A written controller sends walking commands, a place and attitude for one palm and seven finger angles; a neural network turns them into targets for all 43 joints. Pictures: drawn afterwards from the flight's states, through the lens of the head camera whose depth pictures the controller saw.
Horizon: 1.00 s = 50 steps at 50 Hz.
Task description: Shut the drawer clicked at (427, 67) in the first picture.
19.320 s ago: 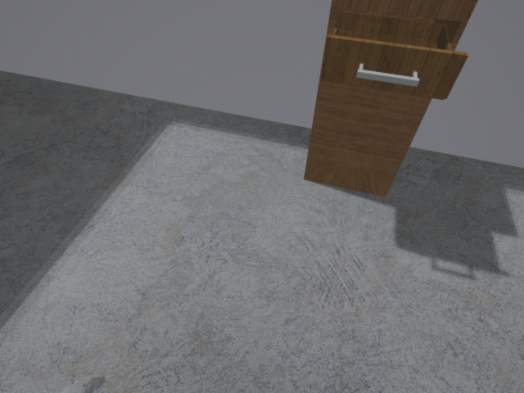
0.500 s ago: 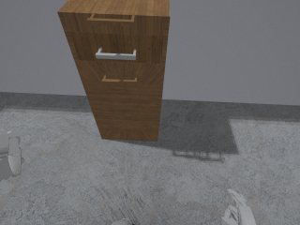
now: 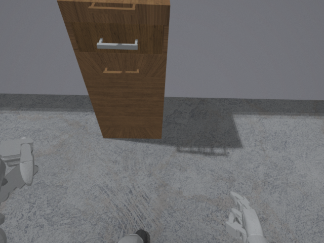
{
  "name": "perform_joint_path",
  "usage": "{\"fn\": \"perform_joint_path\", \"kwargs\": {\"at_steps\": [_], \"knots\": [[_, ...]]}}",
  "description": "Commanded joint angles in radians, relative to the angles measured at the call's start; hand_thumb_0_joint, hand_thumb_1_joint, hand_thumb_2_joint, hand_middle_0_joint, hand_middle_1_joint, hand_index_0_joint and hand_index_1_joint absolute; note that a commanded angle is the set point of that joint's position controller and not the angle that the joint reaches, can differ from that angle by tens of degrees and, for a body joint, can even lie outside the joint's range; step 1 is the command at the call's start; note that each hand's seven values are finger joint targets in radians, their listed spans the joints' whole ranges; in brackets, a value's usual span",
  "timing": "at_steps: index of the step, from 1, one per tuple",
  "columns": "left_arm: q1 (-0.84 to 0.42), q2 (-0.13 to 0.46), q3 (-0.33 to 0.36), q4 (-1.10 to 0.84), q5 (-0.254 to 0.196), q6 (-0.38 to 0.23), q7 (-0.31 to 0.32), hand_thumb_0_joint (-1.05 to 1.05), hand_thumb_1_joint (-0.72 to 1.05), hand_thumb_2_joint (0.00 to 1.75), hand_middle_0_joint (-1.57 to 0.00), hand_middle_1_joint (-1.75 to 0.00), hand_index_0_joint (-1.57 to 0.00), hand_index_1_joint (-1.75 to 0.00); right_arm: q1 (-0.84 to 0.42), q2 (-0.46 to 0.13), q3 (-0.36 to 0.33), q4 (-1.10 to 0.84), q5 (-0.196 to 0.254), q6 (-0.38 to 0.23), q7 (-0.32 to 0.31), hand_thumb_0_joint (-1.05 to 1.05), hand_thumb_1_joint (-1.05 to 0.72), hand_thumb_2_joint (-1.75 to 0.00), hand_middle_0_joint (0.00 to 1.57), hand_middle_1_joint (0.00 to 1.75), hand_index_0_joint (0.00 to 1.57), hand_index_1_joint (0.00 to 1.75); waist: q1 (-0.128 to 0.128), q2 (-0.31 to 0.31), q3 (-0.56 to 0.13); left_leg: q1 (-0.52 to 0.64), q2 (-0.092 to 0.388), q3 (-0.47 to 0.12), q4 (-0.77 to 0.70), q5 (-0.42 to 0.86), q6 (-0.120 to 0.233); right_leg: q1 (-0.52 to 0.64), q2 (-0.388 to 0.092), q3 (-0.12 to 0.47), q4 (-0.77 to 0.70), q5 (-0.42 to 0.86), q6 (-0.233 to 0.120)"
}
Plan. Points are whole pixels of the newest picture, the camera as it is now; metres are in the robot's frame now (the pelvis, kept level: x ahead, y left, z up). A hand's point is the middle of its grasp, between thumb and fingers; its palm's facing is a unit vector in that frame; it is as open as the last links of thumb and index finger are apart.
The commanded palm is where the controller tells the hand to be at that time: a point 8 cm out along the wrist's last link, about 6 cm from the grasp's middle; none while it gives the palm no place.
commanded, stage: stop stepping back and stand still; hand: left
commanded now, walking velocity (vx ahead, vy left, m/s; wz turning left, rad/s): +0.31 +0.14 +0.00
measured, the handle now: (118, 43) +0.86 +0.27 +0.02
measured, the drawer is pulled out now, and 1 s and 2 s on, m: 0.00 0.00 0.00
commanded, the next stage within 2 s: let the arm hang, fingers relaxed in 1.36 s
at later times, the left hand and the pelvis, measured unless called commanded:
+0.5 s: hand out of the picture +0.12 +0.26 +0.16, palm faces +0.45 -0.82 -0.34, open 3.2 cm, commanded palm +0.07 +0.30 +0.18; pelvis -0.06 +0.02 -0.01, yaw +0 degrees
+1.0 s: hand out of the picture +0.10 +0.27 +0.17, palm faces +0.40 -0.79 -0.46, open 3.3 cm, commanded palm +0.04 +0.31 +0.18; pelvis -0.09 +0.03 +0.00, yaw +2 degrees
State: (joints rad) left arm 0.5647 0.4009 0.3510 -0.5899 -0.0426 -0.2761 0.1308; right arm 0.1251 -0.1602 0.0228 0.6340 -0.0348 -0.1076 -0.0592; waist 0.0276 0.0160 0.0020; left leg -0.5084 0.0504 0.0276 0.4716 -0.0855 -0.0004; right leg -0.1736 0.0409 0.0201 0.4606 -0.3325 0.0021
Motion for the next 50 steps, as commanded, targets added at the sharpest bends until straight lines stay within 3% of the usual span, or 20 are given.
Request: {"fn": "perform_joint_path", "kwargs": {"at_steps": [1, 5, 9, 13, 16, 21, 22, 24, 25, 26, 30, 31, 32, 33, 34, 37, 41, 44, 46, 50], "knots": [[0.107, 0.18, 0.165, -0.131, -0.016, -0.006, 0.022, 0.0, 0.9, 0.9, -1.4, -1.6, -1.4, -1.6, -0.035, -0.134, -0.06, -0.168, 0.03, -0.021, -0.031, 0.0, -0.9, -0.9, 0.2, 0.3, 0.2, 0.3, -0.037, -0.16, -0.144, 0.309, -0.049, -0.017, 0.22, -0.101, -0.006, -0.219, -0.243, 0.08, -0.127, 0.353, -0.099], [0.088, 0.167, 0.151, -0.144, -0.017, -0.005, 0.02, 0.0, 0.9, 0.9, -1.4, -1.6, -1.4, -1.6, -0.038, -0.18, -0.057, -0.195, 0.042, -0.039, -0.045, 0.0, -0.9, -0.9, 0.2, 0.3, 0.2, 0.3, -0.039, 0.015, -0.018, 0.306, 0.027, -0.104, -0.076, -0.043, 0.024, -0.191, -0.11, 0.018, -0.096, 0.085, -0.018], [0.062, 0.165, 0.154, -0.224, 0.0, -0.022, 0.028, 0.0, 0.9, 0.9, -1.4, -1.6, -1.4, -1.6, -0.028, -0.182, -0.057, -0.195, 0.024, -0.067, -0.05, 0.0, -0.9, -0.9, 0.2, 0.3, 0.2, 0.3, -0.031, 0.224, -0.047, 0.118, 0.108, -0.311, -0.418, -0.579, 0.01, -0.001, 0.013, -0.078, 0.084, -0.113, -0.009], [0.127, 0.141, 0.128, -0.181, 0.001, -0.009, 0.03, 0.0, 0.9, 0.9, -1.4, -1.6, -1.4, -1.6, 0.006, -0.178, -0.068, -0.179, 0.023, -0.073, -0.039, 0.0, -0.9, -0.9, 0.2, 0.3, 0.2, 0.3, -0.04, 0.083, -0.09, 0.229, 0.017, -0.127, -0.198, -0.343, -0.004, -0.034, -0.041, -0.051, -0.11, -0.124, -0.041], [0.094, 0.144, 0.137, -0.173, -0.008, -0.008, 0.037, 0.0, 0.9, 0.9, -1.4, -1.6, -1.4, -1.6, 0.017, -0.178, -0.08, -0.146, 0.022, -0.064, -0.042, 0.0, -0.9, -0.9, 0.2, 0.3, 0.2, 0.3, -0.046, -0.127, -0.062, 0.378, -0.041, -0.053, 0.188, -0.182, -0.008, -0.329, -0.217, 0.135, -0.26, -0.293, -0.127], [-0.143, 0.108, 0.074, -0.116, 0.022, 0.016, 0.048, 0.0, 0.9, 0.9, -1.4, -1.6, -1.4, -1.6, 0.027, -0.184, -0.066, -0.108, 0.026, -0.054, -0.061, 0.0, -0.9, -0.9, 0.2, 0.3, 0.2, 0.3, -0.077, -0.046, 0.087, 0.331, -0.001, -0.07, 0.189, -0.322, 0.022, -0.468, -0.201, 0.071, -0.069, -0.383, -0.113], [-0.165, 0.122, 0.087, -0.138, 0.021, 0.009, 0.047, 0.0, 0.9, 0.9, -1.4, -1.6, -1.4, -1.6, 0.022, -0.187, -0.063, -0.111, 0.024, -0.057, -0.064, 0.0, -0.9, -0.9, 0.2, 0.3, 0.2, 0.3, -0.073, 0.073, 0.076, 0.353, 0.026, -0.146, 0.109, -0.428, 0.034, -0.51, -0.153, 0.03, 0.039, -0.412, -0.093], [-0.195, 0.132, 0.105, -0.214, 0.024, 0.01, 0.045, 0.0, 0.9, 0.9, -1.4, -1.6, -1.4, -1.6, 0.008, -0.187, -0.052, -0.14, 0.018, -0.07, -0.063, 0.0, -0.9, -0.9, 0.2, 0.3, 0.2, 0.3, -0.061, 0.378, 0.059, 0.15, 0.2, -0.532, -0.404, -0.868, 0.041, -0.325, 0.039, -0.106, 0.462, -0.295, -0.025], [-0.188, 0.167, 0.133, -0.236, 0.035, 0.009, 0.049, 0.0, 0.9, 0.9, -1.4, -1.6, -1.4, -1.6, 0.011, -0.161, -0.046, -0.149, 0.012, -0.081, -0.056, 0.0, -0.9, -0.9, 0.2, 0.3, 0.2, 0.3, -0.043, 0.29, 0.033, 0.071, 0.227, -0.56, -0.469, -0.861, 0.021, -0.222, 0.034, -0.064, 0.589, -0.231, -0.03], [-0.123, 0.161, 0.134, -0.194, 0.032, 0.016, 0.045, 0.0, 0.9, 0.9, -1.4, -1.6, -1.4, -1.6, 0.004, -0.155, -0.051, -0.145, 0.01, -0.082, -0.045, 0.0, -0.9, -0.9, 0.2, 0.3, 0.2, 0.3, -0.025, 0.189, 0.009, 0.028, 0.209, -0.475, -0.448, -0.774, 0.019, -0.137, 0.026, -0.064, 0.578, -0.2, -0.034], [0.074, 0.126, 0.113, -0.171, 0.019, 0.029, 0.031, 0.0, 0.9, 0.9, -1.4, -1.6, -1.4, -1.6, -0.02, -0.145, -0.048, -0.174, 0.01, -0.052, -0.019, 0.0, -0.9, -0.9, 0.2, 0.3, 0.2, 0.3, -0.011, 0.169, -0.014, -0.151, 0.082, -0.169, -0.246, -0.567, -0.005, 0.198, 0.006, -0.094, 0.075, -0.215, -0.068], [0.092, 0.141, 0.122, -0.166, 0.026, 0.034, 0.026, 0.0, 0.9, 0.9, -1.4, -1.6, -1.4, -1.6, -0.014, -0.133, -0.053, -0.179, 0.014, -0.029, -0.017, 0.0, -0.9, -0.9, 0.2, 0.3, 0.2, 0.3, -0.01, -0.055, 0.011, -0.139, -0.04, -0.037, 0.111, -0.467, -0.016, 0.093, -0.121, 0.108, -0.164, -0.278, -0.116], [0.056, 0.16, 0.138, -0.201, 0.015, 0.041, 0.023, 0.0, 0.9, 0.9, -1.4, -1.6, -1.4, -1.6, -0.025, -0.136, -0.064, -0.176, 0.023, -0.005, -0.015, 0.0, -0.9, -0.9, 0.2, 0.3, 0.2, 0.3, -0.016, -0.297, 0.036, -0.103, -0.104, -0.016, 0.545, -0.339, -0.026, -0.186, -0.406, 0.518, -0.402, -0.47, -0.199], [-0.045, 0.2, 0.186, -0.264, -0.003, 0.02, 0.02, 0.0, 0.9, 0.9, -1.4, -1.6, -1.4, -1.6, -0.006, -0.15, -0.062, -0.137, -0.007, 0.001, -0.013, 0.0, -0.9, -0.9, 0.2, 0.3, 0.2, 0.3, -0.051, -0.184, 0.011, -0.064, -0.063, -0.03, 0.664, -0.246, -0.036, -0.263, -0.396, 0.377, -0.333, -0.251, -0.206], [-0.081, 0.174, 0.16, -0.241, 0.001, 0.024, 0.026, 0.0, 0.9, 0.9, -1.4, -1.6, -1.4, -1.6, -0.007, -0.116, -0.041, -0.133, 0.014, -0.012, -0.009, 0.0, -0.9, -0.9, 0.2, 0.3, 0.2, 0.3, -0.061, -0.154, -0.037, -0.071, -0.052, -0.054, 0.678, -0.247, -0.027, -0.234, -0.38, 0.368, -0.327, -0.345, -0.202], [0.01, 0.098, 0.115, -0.068, 0.006, 0.033, 0.032, 0.0, 0.9, 0.9, -1.4, -1.6, -1.4, -1.6, 0.013, -0.127, -0.047, -0.124, 0.019, -0.032, -0.033, 0.0, -0.9, -0.9, 0.2, 0.3, 0.2, 0.3, -0.056, -0.107, 0.014, 0.079, -0.007, -0.006, 0.398, -0.221, -0.005, -0.256, -0.277, 0.156, -0.261, -0.189, -0.141], [-0.003, 0.105, 0.103, -0.129, 0.022, 0.014, 0.047, 0.0, 0.9, 0.9, -1.4, -1.6, -1.4, -1.6, 0.022, -0.142, -0.044, -0.127, 0.022, -0.077, -0.048, 0.0, -0.9, -0.9, 0.2, 0.3, 0.2, 0.3, -0.031, -0.029, -0.051, 0.307, 0.0, 0.014, -0.071, -0.15, 0.033, -0.11, -0.203, 0.086, -0.105, 0.069, -0.071], [-0.032, 0.124, 0.09, -0.216, 0.021, 0.004, 0.038, 0.0, 0.9, 0.9, -1.4, -1.6, -1.4, -1.6, 0.01, -0.185, -0.069, -0.162, 0.038, -0.081, -0.046, 0.0, -0.9, -0.9, 0.2, 0.3, 0.2, 0.3, -0.024, 0.02, -0.116, 0.399, 0.115, -0.094, -0.037, 0.144, 0.056, -0.077, -0.11, 0.016, 0.032, 0.264, 0.007], [0.014, 0.132, 0.121, -0.219, 0.023, -0.001, 0.037, 0.0, 0.9, 0.9, -1.4, -1.6, -1.4, -1.6, 0.015, -0.154, -0.049, -0.155, 0.033, -0.082, -0.036, 0.0, -0.9, -0.9, 0.2, 0.3, 0.2, 0.3, -0.033, 0.134, -0.1, 0.318, 0.092, -0.085, -0.079, 0.181, 0.047, -0.035, -0.09, -0.045, 0.071, 0.284, 0.004], [0.069, 0.128, 0.138, -0.201, 0.015, -0.011, 0.038, 0.0, 0.9, 0.9, -1.4, -1.6, -1.4, -1.6, 0.006, -0.159, -0.058, -0.163, 0.035, -0.084, -0.024, 0.0, -0.9, -0.9, 0.2, 0.3, 0.2, 0.3, -0.028, 0.026, -0.086, 0.248, 0.067, -0.064, -0.076, 0.013, 0.035, 0.009, -0.098, -0.011, -0.003, 0.249, -0.002]]}}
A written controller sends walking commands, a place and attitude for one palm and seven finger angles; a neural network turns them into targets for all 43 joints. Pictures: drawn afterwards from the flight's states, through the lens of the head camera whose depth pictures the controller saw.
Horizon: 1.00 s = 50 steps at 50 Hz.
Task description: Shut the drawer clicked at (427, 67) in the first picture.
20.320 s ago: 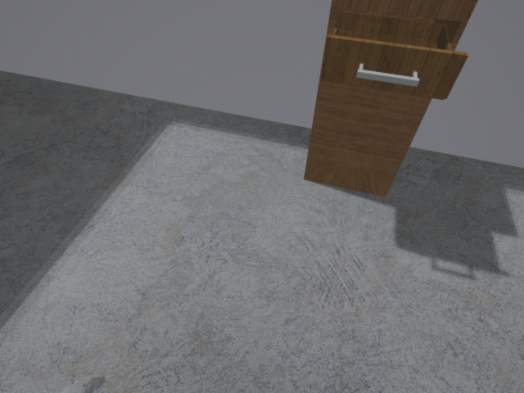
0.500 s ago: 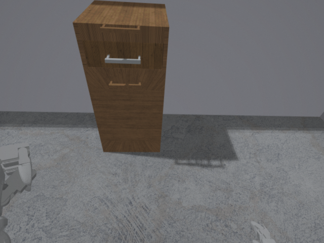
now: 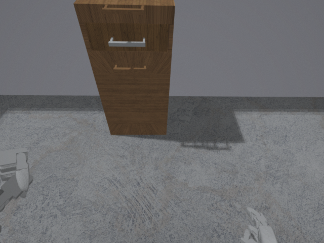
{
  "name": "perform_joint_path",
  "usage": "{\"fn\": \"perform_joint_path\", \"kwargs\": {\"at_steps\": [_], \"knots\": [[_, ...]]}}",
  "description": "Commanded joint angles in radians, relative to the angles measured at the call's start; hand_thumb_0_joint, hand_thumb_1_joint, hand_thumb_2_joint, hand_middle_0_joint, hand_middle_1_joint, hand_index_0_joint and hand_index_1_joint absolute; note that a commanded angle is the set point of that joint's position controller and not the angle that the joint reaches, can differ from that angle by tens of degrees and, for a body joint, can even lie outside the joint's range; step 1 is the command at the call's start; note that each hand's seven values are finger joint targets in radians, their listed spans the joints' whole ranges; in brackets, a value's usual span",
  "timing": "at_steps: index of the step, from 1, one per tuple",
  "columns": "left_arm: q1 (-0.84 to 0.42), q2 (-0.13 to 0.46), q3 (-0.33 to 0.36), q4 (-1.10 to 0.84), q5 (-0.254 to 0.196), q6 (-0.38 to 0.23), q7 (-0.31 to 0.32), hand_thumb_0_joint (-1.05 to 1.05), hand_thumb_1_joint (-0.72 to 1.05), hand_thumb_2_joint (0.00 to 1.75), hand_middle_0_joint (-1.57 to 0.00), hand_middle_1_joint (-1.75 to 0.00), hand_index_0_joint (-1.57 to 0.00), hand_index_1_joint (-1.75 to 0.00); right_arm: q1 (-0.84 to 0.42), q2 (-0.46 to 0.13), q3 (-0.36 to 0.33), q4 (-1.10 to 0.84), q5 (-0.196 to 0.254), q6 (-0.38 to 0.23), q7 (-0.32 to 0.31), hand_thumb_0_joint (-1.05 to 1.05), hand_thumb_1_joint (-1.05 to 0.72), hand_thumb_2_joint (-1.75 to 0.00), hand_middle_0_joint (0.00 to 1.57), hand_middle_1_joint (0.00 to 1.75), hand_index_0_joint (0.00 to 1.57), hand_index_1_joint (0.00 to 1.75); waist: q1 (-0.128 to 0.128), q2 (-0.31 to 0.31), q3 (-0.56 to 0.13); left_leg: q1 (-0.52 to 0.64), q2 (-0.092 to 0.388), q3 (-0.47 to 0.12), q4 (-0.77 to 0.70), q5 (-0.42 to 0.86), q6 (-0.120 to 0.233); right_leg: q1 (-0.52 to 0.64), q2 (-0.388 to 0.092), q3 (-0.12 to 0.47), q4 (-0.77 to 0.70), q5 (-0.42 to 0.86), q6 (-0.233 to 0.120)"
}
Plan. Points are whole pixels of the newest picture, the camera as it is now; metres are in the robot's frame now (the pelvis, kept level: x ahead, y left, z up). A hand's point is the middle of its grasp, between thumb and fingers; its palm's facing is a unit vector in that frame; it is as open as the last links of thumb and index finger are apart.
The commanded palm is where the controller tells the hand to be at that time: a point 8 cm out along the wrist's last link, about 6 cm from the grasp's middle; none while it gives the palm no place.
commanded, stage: stop stepping back and stand still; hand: left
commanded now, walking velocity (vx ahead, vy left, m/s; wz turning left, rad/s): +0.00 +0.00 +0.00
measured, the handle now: (127, 41) +0.96 +0.22 +0.02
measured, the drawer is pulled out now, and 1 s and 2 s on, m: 0.00 0.00 0.00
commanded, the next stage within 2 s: let the arm hang, fingers relaxed in 0.36 s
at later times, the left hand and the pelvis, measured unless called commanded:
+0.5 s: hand (24, 188) +0.19 +0.26 +0.13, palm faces +0.30 -0.83 -0.48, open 3.2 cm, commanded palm none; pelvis -0.01 +0.02 +0.00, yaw +1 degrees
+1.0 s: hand out of the picture -0.05 +0.24 -0.16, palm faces +0.02 -0.96 -0.28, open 4.9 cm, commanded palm none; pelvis -0.02 +0.02 +0.01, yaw +2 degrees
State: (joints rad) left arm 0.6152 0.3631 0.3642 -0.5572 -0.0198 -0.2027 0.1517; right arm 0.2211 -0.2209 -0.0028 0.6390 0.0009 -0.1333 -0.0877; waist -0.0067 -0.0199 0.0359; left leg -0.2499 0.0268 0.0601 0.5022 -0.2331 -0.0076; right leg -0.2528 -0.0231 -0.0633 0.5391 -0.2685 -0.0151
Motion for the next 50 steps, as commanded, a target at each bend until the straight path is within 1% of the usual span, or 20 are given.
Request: {"fn": "perform_joint_path", "kwargs": {"at_steps": [1, 5, 9, 16, 19, 20, 22, 23, 24, 25, 27, 29, 31, 33, 36, 39, 40, 41, 46, 50], "knots": [[0.043, 0.163, 0.13, -0.213, -0.011, -0.085, 0.017, 0.0, 0.9, 0.9, -1.4, -1.6, -1.4, -1.6, -0.088, -0.096, -0.035, -0.168, 0.001, -0.056, 0.007, 0.0, -0.9, -0.9, 0.2, 0.3, 0.2, 0.3, 0.005, 0.047, -0.128, -0.005, 0.078, -0.082, -0.094, 0.13, 0.038, 0.084, -0.043, 0.09, -0.103, 0.182, 0.011], [0.054, 0.144, 0.119, -0.177, -0.021, -0.078, 0.013, 0.0, 0.9, 0.9, -1.4, -1.6, -1.4, -1.6, -0.096, -0.093, -0.033, -0.173, -0.001, -0.041, 0.009, 0.0, -0.9, -0.9, 0.2, 0.3, 0.2, 0.3, -0.002, 0.044, -0.097, -0.006, 0.057, -0.074, -0.088, 0.059, 0.029, 0.042, -0.058, 0.117, -0.162, 0.117, 0.002], [0.011, 0.15, 0.113, -0.171, -0.018, -0.07, 0.011, 0.0, 0.9, 0.9, -1.4, -1.6, -1.4, -1.6, -0.106, -0.094, -0.031, -0.175, -0.006, -0.032, 0.002, 0.0, -0.9, -0.9, 0.2, 0.3, 0.2, 0.3, -0.003, 0.041, -0.073, -0.004, 0.06, -0.083, -0.119, 0.005, 0.033, 0.013, -0.049, 0.109, -0.19, 0.041, 0.006], [-0.01, 0.14, 0.092, -0.182, -0.009, -0.064, 0.013, 0.0, 0.9, 0.9, -1.4, -1.6, -1.4, -1.6, -0.105, -0.091, -0.026, -0.179, -0.006, -0.036, -0.004, 0.0, -0.9, -0.9, 0.2, 0.3, 0.2, 0.3, 0.003, 0.06, -0.099, 0.013, 0.064, -0.086, -0.146, 0.023, 0.035, 0.046, -0.034, 0.085, -0.172, 0.091, 0.015], [-0.027, 0.147, 0.093, -0.207, -0.006, -0.065, 0.016, 0.0, 0.9, 0.9, -1.4, -1.6, -1.4, -1.6, -0.109, -0.095, -0.028, -0.18, -0.009, -0.036, -0.005, 0.0, -0.9, -0.9, 0.2, 0.3, 0.2, 0.3, 0.004, 0.091, -0.1, -0.007, 0.061, -0.095, -0.159, 0.013, 0.033, 0.066, -0.032, 0.075, -0.169, 0.085, 0.013], [-0.01, 0.149, 0.098, -0.19, -0.006, -0.066, 0.017, 0.0, 0.9, 0.9, -1.4, -1.6, -1.4, -1.6, -0.109, -0.089, -0.026, -0.18, -0.007, -0.037, -0.006, 0.0, -0.9, -0.9, 0.2, 0.3, 0.2, 0.3, 0.005, 0.067, -0.095, -0.003, 0.061, -0.089, -0.154, 0.017, 0.033, 0.061, -0.032, 0.08, -0.173, 0.094, 0.015], [0.001, 0.144, 0.097, -0.187, -0.008, -0.068, 0.017, 0.0, 0.9, 0.9, -1.4, -1.6, -1.4, -1.6, -0.106, -0.092, -0.027, -0.18, -0.008, -0.034, -0.004, 0.0, -0.9, -0.9, 0.2, 0.3, 0.2, 0.3, 0.005, 0.084, -0.098, -0.004, 0.061, -0.091, -0.156, 0.018, 0.031, 0.064, -0.032, 0.076, -0.173, 0.094, 0.014], [-0.151, 0.057, -0.264, 0.66, 0.071, 0.093, -0.133, 0.0, 0.9, 0.9, -1.4, -1.6, -1.4, -1.6, -0.153, -0.318, -0.095, 0.079, 0.002, -0.059, 0.097, 0.0, -0.9, -0.9, 0.2, 0.3, 0.2, 0.3, -0.039, 0.117, -0.02, -0.095, 0.091, -0.128, 0.014, 0.231, 0.045, -0.067, -0.103, 0.042, -0.02, 0.241, -0.008], [-0.149, 0.036, -0.246, 0.683, 0.058, 0.165, -0.151, 0.0, 0.9, 0.9, -1.36, -1.56, -1.36, -1.56, -0.078, -0.254, -0.098, 0.072, 0.01, 0.002, 0.097, 0.0, -0.9, -0.9, 0.2, 0.3, 0.2, 0.3, -0.019, 0.078, -0.098, -0.027, 0.096, -0.105, 0.005, 0.313, 0.027, -0.057, -0.096, 0.085, -0.044, 0.204, -0.004], [-0.175, 0.023, -0.247, 0.711, 0.053, 0.181, -0.15, 0.0, 0.9, 0.9, -1.32, -1.51, -1.32, -1.51, -0.051, -0.229, -0.081, 0.063, 0.007, 0.032, 0.098, 0.0, -0.9, -0.9, 0.2, 0.3, 0.2, 0.3, -0.016, 0.039, -0.134, -0.039, 0.114, -0.144, -0.003, 0.249, 0.045, -0.054, -0.077, 0.056, -0.024, 0.097, -0.013], [-0.238, 0.035, -0.258, 0.813, 0.056, 0.191, -0.149, 0.0, 0.9, 0.9, -1.24, -1.43, -1.24, -1.43, -0.073, -0.232, -0.06, 0.06, -0.008, 0.064, 0.095, 0.0, -0.9, -0.9, 0.2, 0.3, 0.2, 0.3, -0.002, -0.054, -0.108, -0.096, 0.122, -0.189, -0.042, 0.17, 0.073, -0.027, -0.054, 0.052, -0.012, 0.027, -0.017], [-0.304, 0.067, -0.267, 0.944, 0.058, 0.194, -0.148, 0.0, 0.9, 0.9, -1.16, -1.34, -1.16, -1.34, -0.08, -0.246, -0.058, 0.083, -0.018, 0.084, 0.096, 0.0, -0.9, -0.9, 0.2, 0.3, 0.2, 0.3, 0.005, -0.11, -0.087, -0.107, 0.101, -0.185, -0.058, 0.124, 0.068, -0.009, -0.072, 0.074, -0.04, 0.024, -0.036], [-0.353, 0.076, -0.285, 1.085, 0.055, 0.202, -0.146, 0.0, 0.9, 0.9, -1.08, -1.25, -1.08, -1.25, -0.09, -0.227, -0.048, 0.125, -0.023, 0.106, 0.097, 0.0, -0.9, -0.9, 0.2, 0.3, 0.2, 0.3, 0.005, -0.073, -0.052, -0.097, 0.075, -0.165, -0.073, 0.042, 0.06, -0.025, -0.093, 0.1, -0.093, -0.033, -0.044], [-0.392, 0.079, -0.304, 1.214, 0.05, 0.205, -0.144, 0.0, 0.9, 0.9, -1.0, -1.17, -1.0, -1.17, -0.082, -0.208, -0.039, 0.166, -0.026, 0.122, 0.097, 0.0, -0.9, -0.9, 0.2, 0.3, 0.2, 0.3, -0.001, -0.004, -0.037, -0.071, 0.06, -0.15, -0.091, -0.028, 0.05, -0.04, -0.104, 0.118, -0.139, -0.099, -0.049], [-0.394, 0.071, -0.321, 1.359, 0.045, 0.203, -0.144, 0.0, 0.9, 0.9, -0.88, -1.04, -0.88, -1.04, -0.053, -0.18, -0.031, 0.227, -0.027, 0.136, 0.094, 0.0, -0.9, -0.9, 0.2, 0.3, 0.2, 0.3, 0.0, 0.069, -0.03, -0.058, 0.049, -0.14, -0.122, -0.111, 0.042, -0.036, -0.102, 0.125, -0.182, -0.161, -0.046], [-0.38, 0.072, -0.325, 1.461, 0.041, 0.197, -0.143, 0.0, 0.9, 0.9, -0.76, -0.91, -0.76, -0.91, -0.017, -0.171, -0.034, 0.284, -0.023, 0.14, 0.087, 0.0, -0.9, -0.9, 0.2, 0.3, 0.2, 0.3, -0.001, 0.087, -0.036, -0.018, 0.049, -0.131, -0.129, -0.116, 0.038, -0.038, -0.101, 0.122, -0.214, -0.167, -0.049], [-0.377, 0.042, -0.308, 1.486, 0.045, 0.196, -0.142, 0.0, 0.9, 0.9, -0.72, -0.86, -0.72, -0.86, -0.003, -0.16, -0.038, 0.299, -0.029, 0.139, 0.083, 0.0, -0.9, -0.9, 0.2, 0.3, 0.2, 0.3, -0.003, 0.111, -0.046, -0.018, 0.056, -0.139, -0.141, -0.129, 0.041, -0.026, -0.099, 0.115, -0.217, -0.16, -0.052], [-0.369, 0.046, -0.31, 1.509, 0.043, 0.197, -0.142, 0.0, 0.9, 0.9, -0.68, -0.82, -0.68, -0.82, 0.008, -0.153, -0.038, 0.314, -0.028, 0.141, 0.082, 0.0, -0.9, -0.9, 0.2, 0.3, 0.2, 0.3, 0.002, 0.136, -0.048, -0.021, 0.057, -0.139, -0.148, -0.138, 0.043, -0.014, -0.098, 0.107, -0.217, -0.154, -0.051], [-0.366, 0.046, -0.322, 1.6, 0.034, 0.194, -0.141, 0.0, 0.9, 0.9, -0.48, -0.6, -0.48, -0.6, 0.05, -0.161, -0.04, 0.381, -0.02, 0.136, 0.072, 0.0, -0.9, -0.9, 0.2, 0.3, 0.2, 0.3, 0.007, 0.078, -0.025, -0.013, 0.082, -0.161, -0.189, -0.084, 0.045, 0.023, -0.091, 0.079, -0.208, -0.065, -0.046], [-0.366, 0.051, -0.325, 1.643, 0.032, 0.192, -0.137, 0.0, 0.9, 0.9, -0.32, -0.43, -0.32, -0.43, 0.068, -0.151, -0.04, 0.419, -0.017, 0.135, 0.07, 0.0, -0.9, -0.9, 0.2, 0.3, 0.2, 0.3, 0.006, 0.041, -0.013, 0.016, 0.08, -0.14, -0.182, -0.033, 0.044, 0.021, -0.1, 0.076, -0.226, -0.057, -0.046]]}}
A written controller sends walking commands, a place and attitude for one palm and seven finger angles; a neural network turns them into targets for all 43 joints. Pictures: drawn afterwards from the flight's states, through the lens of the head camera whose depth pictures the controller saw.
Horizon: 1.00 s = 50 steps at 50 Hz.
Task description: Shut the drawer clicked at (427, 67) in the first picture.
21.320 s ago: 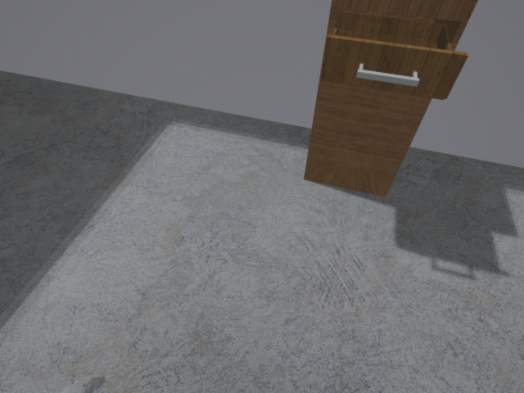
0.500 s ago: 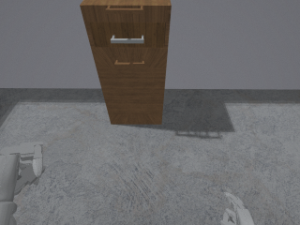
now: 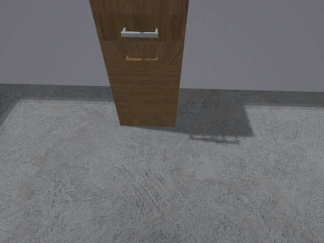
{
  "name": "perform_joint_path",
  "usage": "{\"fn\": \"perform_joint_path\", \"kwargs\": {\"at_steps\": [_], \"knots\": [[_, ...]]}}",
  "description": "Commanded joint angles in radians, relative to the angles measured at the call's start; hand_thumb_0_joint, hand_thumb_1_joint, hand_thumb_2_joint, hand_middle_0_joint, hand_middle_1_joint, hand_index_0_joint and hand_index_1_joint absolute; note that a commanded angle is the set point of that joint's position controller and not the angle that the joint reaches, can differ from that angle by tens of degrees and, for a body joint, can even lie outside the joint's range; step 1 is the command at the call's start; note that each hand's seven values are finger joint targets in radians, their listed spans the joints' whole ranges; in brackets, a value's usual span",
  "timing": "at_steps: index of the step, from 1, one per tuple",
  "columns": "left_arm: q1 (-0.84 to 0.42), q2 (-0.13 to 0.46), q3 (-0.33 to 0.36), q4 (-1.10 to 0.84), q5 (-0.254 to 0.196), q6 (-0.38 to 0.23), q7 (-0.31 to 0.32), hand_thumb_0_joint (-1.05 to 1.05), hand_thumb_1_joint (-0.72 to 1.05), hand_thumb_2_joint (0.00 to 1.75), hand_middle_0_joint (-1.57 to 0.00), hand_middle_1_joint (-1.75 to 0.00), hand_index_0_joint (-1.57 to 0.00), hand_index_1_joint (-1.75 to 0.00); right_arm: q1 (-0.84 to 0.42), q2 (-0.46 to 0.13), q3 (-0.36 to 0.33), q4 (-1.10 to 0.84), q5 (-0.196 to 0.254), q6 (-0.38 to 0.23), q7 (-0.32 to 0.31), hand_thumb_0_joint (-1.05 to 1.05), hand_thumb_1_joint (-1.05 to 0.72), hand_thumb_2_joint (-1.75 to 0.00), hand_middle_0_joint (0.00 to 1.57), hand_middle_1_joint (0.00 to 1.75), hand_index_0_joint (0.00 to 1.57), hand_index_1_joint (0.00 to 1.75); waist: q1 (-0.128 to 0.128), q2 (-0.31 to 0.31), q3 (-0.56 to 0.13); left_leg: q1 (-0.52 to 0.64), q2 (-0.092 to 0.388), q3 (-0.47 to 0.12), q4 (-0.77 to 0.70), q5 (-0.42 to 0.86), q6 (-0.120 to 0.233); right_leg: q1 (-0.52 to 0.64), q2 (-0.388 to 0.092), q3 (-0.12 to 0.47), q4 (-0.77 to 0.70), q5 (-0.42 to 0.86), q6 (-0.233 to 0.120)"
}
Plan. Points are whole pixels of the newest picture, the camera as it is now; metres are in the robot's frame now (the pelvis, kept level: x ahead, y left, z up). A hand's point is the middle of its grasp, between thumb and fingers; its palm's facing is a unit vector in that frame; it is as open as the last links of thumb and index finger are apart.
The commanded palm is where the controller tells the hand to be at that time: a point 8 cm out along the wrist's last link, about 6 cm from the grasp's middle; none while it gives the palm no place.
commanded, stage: let the arm hang, fingers relaxed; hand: left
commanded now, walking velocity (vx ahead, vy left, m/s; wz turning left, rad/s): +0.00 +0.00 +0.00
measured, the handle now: (140, 32) +0.98 +0.16 +0.01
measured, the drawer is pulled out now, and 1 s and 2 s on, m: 0.00 0.00 0.00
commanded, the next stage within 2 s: look to check the result in 0.56 s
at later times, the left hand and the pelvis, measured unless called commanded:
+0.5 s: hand out of the picture +0.10 +0.20 -0.16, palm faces -0.02 -0.96 -0.28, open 7.4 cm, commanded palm none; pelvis +0.02 -0.01 +0.01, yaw -1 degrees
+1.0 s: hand out of the picture +0.10 +0.22 -0.15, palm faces -0.02 -0.94 -0.34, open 7.4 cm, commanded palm none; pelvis +0.04 -0.02 +0.01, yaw -1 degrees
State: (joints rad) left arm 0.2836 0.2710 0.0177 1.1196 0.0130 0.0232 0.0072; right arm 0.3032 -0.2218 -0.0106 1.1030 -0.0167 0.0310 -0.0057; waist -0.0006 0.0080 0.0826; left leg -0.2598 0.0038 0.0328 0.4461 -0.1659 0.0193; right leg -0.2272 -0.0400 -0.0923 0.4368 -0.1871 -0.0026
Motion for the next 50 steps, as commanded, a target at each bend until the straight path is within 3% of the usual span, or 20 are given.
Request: {"fn": "perform_joint_path", "kwargs": {"at_steps": [1, 3, 12, 15, 20, 50], "knots": [[-0.043, 0.143, 0.022, -0.029, -0.001, -0.033, 0.009, 0.0, 0.9, 0.9, -0.28, -0.39, -0.28, -0.39, -0.01, -0.148, -0.032, -0.038, 0.001, -0.028, -0.012, 0.0, -0.9, -0.9, 0.2, 0.3, 0.2, 0.3, -0.002, 0.003, -0.046, 0.024, 0.103, -0.112, -0.129, -0.103, 0.017, -0.009, -0.082, 0.103, -0.125, -0.144, -0.056], [-0.048, 0.145, 0.022, -0.018, -0.001, -0.032, 0.01, 0.0, 0.9, 0.9, -0.2, -0.3, -0.2, -0.3, -0.014, -0.15, -0.033, -0.029, 0.0, -0.027, -0.013, 0.0, -0.9, -0.9, 0.2, 0.3, 0.2, 0.3, -0.003, -0.006, -0.035, 0.029, 0.101, -0.112, -0.132, -0.112, 0.017, -0.019, -0.082, 0.108, -0.133, -0.165, -0.056], [-0.092, 0.148, 0.026, -0.018, 0.002, -0.033, 0.012, 0.0, 0.9, 0.9, -0.2, -0.3, -0.2, -0.3, -0.051, -0.148, -0.035, -0.016, -0.004, -0.03, -0.01, 0.0, -0.9, -0.9, 0.2, 0.3, 0.2, 0.3, -0.002, -0.01, -0.005, 0.029, 0.101, -0.107, -0.155, -0.112, 0.015, -0.026, -0.08, 0.117, -0.14, -0.163, -0.048], [-0.104, 0.151, 0.029, -0.022, 0.003, -0.041, 0.013, 0.0, 0.9, 0.9, -0.2, -0.3, -0.2, -0.3, -0.069, -0.152, -0.033, -0.017, -0.003, -0.038, -0.01, 0.0, -0.9, -0.9, 0.2, 0.3, 0.2, 0.3, 0.0, -0.015, -0.049, 0.056, 0.105, -0.102, -0.145, -0.023, 0.013, 0.015, -0.084, 0.115, -0.132, -0.083, -0.045], [-0.134, 0.157, 0.03, -0.027, 0.002, -0.047, 0.013, 0.0, 0.9, 0.9, -0.2, -0.3, -0.2, -0.3, -0.106, -0.165, -0.032, -0.018, -0.003, -0.044, -0.011, 0.0, -0.9, -0.9, 0.2, 0.3, 0.2, 0.3, 0.0, 0.003, -0.069, 0.086, 0.112, -0.097, -0.143, 0.072, 0.008, 0.047, -0.091, 0.11, -0.132, 0.012, -0.042], [-0.199, 0.233, 0.034, -0.021, -0.002, -0.059, 0.013, 0.0, 0.9, 0.9, -0.2, -0.3, -0.2, -0.3, -0.183, -0.253, -0.031, -0.024, 0.001, -0.041, -0.012, 0.0, -0.9, -0.9, 0.2, 0.3, 0.2, 0.3, -0.008, -0.011, -0.102, 0.174, 0.127, -0.08, -0.16, 0.144, -0.007, 0.113, -0.104, 0.117, -0.182, 0.16, -0.042]]}}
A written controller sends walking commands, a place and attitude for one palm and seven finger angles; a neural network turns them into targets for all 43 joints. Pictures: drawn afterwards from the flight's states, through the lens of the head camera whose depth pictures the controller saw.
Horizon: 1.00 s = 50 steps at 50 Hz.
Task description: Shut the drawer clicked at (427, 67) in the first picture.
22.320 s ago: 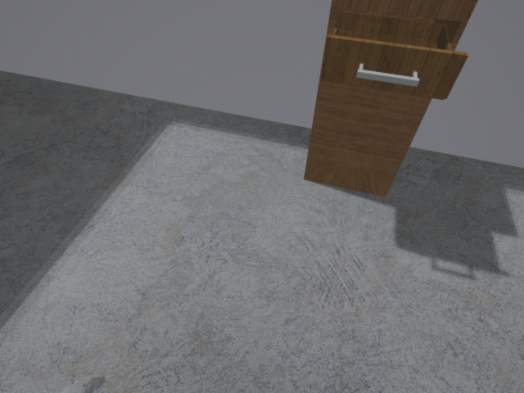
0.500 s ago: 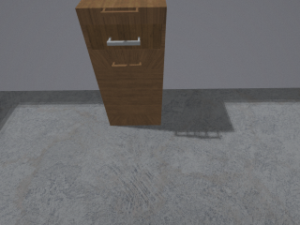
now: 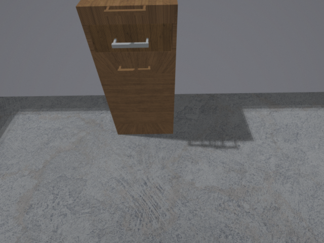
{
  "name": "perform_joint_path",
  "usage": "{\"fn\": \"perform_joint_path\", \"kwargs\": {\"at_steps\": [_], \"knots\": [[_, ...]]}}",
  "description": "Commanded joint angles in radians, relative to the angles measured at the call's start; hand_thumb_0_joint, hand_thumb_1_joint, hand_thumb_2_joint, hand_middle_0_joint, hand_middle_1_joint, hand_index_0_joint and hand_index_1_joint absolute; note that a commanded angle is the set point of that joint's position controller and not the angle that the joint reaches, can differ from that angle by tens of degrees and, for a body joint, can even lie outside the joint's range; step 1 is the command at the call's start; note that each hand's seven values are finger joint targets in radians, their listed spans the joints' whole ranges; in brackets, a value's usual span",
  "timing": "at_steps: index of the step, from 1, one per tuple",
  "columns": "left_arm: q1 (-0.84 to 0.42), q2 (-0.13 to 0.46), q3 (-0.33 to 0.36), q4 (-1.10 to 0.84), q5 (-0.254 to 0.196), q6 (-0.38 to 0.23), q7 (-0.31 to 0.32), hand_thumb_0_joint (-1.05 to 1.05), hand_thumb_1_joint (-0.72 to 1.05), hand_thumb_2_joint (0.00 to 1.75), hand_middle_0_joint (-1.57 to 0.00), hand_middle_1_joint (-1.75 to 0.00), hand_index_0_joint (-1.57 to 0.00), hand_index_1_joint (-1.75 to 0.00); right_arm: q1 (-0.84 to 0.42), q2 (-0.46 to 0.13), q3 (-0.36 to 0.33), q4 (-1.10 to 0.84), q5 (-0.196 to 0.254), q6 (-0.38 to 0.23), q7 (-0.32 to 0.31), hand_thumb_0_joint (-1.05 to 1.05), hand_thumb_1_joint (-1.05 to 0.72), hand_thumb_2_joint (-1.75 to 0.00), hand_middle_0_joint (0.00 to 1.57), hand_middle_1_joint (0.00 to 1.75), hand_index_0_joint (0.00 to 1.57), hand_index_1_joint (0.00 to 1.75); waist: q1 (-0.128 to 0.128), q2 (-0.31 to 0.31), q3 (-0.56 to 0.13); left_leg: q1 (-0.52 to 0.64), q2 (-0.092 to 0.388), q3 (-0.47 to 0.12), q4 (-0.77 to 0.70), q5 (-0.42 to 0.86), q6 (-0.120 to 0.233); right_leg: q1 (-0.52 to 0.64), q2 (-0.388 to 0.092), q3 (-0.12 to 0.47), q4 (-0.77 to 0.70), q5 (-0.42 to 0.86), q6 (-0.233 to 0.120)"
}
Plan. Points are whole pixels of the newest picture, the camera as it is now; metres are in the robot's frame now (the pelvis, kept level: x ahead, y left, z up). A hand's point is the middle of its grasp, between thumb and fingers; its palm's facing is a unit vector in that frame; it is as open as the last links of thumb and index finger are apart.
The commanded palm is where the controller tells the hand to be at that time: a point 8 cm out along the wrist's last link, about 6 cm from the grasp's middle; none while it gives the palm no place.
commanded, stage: look to check the result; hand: left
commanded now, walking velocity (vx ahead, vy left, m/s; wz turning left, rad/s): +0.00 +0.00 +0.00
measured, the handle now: (130, 42) +0.94 +0.20 +0.00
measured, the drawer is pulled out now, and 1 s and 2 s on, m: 0.00 0.00 0.00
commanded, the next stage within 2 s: stand and wait in 0.10 s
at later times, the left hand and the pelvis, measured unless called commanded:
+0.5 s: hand out of the picture +0.09 +0.24 -0.15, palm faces -0.03 -0.94 -0.34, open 7.4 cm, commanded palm none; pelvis +0.01 +0.00 +0.00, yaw -1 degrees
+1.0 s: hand out of the picture +0.10 +0.24 -0.15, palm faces -0.03 -0.94 -0.34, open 7.4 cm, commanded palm none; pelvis +0.01 +0.00 +0.00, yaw -1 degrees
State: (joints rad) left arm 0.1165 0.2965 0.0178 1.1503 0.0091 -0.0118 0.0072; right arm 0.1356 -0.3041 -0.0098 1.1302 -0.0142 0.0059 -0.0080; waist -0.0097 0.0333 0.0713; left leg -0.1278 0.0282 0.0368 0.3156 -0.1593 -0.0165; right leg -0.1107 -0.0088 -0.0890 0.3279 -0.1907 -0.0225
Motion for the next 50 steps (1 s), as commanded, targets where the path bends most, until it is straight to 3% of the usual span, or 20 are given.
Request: {"fn": "perform_joint_path", "kwargs": {"at_steps": [1, 16, 44, 50], "knots": [[-0.034, 0.207, 0.034, -0.052, 0.001, -0.025, 0.013, 0.0, 0.9, 0.9, -0.2, -0.3, -0.2, -0.3, -0.011, -0.175, -0.032, -0.052, -0.002, -0.017, -0.01, 0.0, -0.9, -0.9, 0.2, 0.3, 0.2, 0.3, 0.0, -0.035, -0.101, 0.044, 0.104, -0.085, -0.032, 0.138, 0.028, 0.004, -0.133, 0.117, -0.071, 0.164, -0.023], [-0.051, 0.215, 0.035, -0.063, 0.002, -0.026, 0.011, 0.0, 0.9, 0.9, -0.2, -0.3, -0.2, -0.3, -0.027, -0.191, -0.031, -0.057, -0.003, -0.019, -0.01, 0.0, -0.9, -0.9, 0.2, 0.3, 0.2, 0.3, 0.001, -0.032, -0.085, 0.049, 0.107, -0.081, -0.046, 0.133, 0.025, 0.003, -0.131, 0.124, -0.083, 0.161, -0.021], [-0.041, 0.228, 0.036, -0.064, 0.002, -0.029, 0.013, 0.0, 0.9, 0.9, -0.2, -0.3, -0.2, -0.3, -0.019, -0.2, -0.032, -0.056, 0.001, -0.023, -0.012, 0.0, -0.9, -0.9, 0.2, 0.3, 0.2, 0.3, 0.0, -0.033, -0.115, 0.081, 0.112, -0.075, -0.045, 0.174, 0.025, 0.028, -0.131, 0.127, -0.08, 0.225, -0.021], [-0.045, 0.226, 0.034, -0.065, 0.001, -0.027, 0.012, 0.0, 0.9, 0.9, -0.2, -0.3, -0.2, -0.3, -0.026, -0.197, -0.033, -0.055, 0.001, -0.022, -0.012, 0.0, -0.9, -0.9, 0.2, 0.3, 0.2, 0.3, -0.002, -0.031, -0.085, 0.071, 0.112, -0.077, -0.051, 0.158, 0.025, 0.014, -0.132, 0.127, -0.088, 0.202, -0.019]]}}
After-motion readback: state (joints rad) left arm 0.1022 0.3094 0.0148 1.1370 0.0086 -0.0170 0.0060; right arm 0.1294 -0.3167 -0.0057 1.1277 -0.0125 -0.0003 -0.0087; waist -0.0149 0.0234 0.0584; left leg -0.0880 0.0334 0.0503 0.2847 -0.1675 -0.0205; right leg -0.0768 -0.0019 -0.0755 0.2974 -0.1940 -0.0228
